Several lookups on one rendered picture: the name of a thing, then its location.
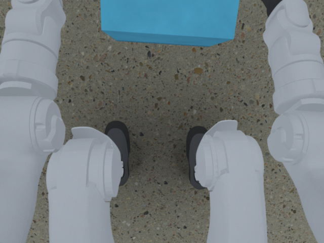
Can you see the robot left shin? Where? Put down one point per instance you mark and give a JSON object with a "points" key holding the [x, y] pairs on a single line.
{"points": [[78, 132]]}

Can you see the right robot forearm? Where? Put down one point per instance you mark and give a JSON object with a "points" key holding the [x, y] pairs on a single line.
{"points": [[294, 58]]}

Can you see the robot right hand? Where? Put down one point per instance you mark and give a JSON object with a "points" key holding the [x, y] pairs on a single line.
{"points": [[270, 5]]}

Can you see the right robot upper arm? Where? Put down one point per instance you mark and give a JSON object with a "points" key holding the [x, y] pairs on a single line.
{"points": [[297, 140]]}

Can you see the carton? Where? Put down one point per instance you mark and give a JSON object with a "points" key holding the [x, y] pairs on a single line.
{"points": [[202, 23]]}

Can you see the left robot forearm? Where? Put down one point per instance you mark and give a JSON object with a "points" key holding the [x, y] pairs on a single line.
{"points": [[30, 48]]}

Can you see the robot left thigh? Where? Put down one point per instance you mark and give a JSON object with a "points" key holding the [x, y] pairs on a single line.
{"points": [[88, 175]]}

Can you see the left robot upper arm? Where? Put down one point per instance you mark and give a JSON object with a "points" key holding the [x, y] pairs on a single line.
{"points": [[31, 128]]}

